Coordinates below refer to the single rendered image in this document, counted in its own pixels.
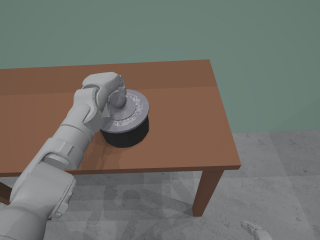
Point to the table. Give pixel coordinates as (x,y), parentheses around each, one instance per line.
(188,126)

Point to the lid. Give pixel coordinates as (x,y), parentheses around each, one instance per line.
(129,117)

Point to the left robot upper arm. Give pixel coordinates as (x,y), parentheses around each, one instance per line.
(46,193)

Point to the robot left forearm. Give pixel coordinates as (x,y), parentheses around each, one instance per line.
(65,150)

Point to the robot left hand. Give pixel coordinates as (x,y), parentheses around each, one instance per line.
(111,81)

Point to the pot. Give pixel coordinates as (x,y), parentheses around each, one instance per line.
(129,138)

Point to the robot right hand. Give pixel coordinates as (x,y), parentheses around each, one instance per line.
(255,230)

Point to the knob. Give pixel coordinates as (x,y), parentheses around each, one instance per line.
(118,100)

